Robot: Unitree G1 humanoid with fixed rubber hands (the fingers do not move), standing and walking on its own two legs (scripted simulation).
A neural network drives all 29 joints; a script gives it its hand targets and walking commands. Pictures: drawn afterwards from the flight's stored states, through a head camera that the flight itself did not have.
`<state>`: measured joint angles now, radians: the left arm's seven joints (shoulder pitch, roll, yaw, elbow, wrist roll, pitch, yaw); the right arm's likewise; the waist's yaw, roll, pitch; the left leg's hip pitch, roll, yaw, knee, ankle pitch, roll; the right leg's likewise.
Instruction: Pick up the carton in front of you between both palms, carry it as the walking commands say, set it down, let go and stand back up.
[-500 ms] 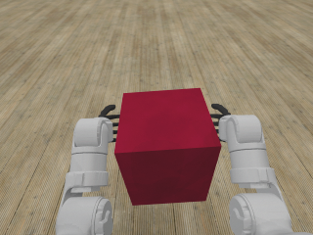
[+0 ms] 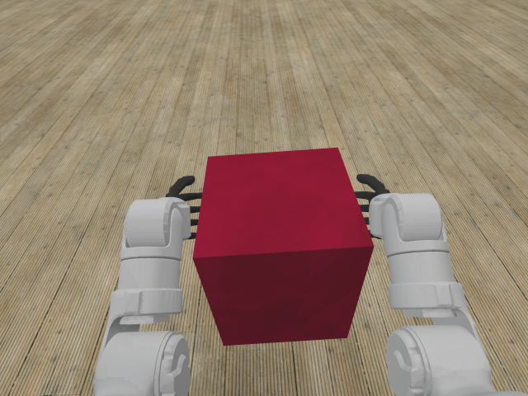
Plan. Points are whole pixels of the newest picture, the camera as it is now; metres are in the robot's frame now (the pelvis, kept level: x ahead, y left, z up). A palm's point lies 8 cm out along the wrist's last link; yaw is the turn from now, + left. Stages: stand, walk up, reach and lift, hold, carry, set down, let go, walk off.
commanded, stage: carry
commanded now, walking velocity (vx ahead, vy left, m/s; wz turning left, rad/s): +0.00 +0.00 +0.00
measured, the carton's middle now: (279, 249) +0.35 +0.00 +0.05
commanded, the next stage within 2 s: none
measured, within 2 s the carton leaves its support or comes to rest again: neither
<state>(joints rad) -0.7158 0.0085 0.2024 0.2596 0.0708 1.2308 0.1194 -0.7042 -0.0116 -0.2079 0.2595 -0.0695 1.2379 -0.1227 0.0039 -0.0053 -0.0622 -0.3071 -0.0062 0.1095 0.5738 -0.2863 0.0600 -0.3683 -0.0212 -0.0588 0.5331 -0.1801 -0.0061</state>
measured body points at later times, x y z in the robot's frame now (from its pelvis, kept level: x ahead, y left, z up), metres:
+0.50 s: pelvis +0.00 +0.00 +0.00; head -0.01 +0.01 +0.45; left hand +0.36 +0.15 +0.12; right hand +0.36 -0.15 +0.12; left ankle +0.01 +0.08 -0.73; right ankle +0.06 -0.12 -0.73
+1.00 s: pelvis +0.08 -0.03 +0.01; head +0.08 -0.04 +0.46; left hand +0.45 +0.10 +0.11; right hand +0.44 -0.20 +0.11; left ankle +0.06 +0.08 -0.67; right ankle +0.06 -0.11 -0.73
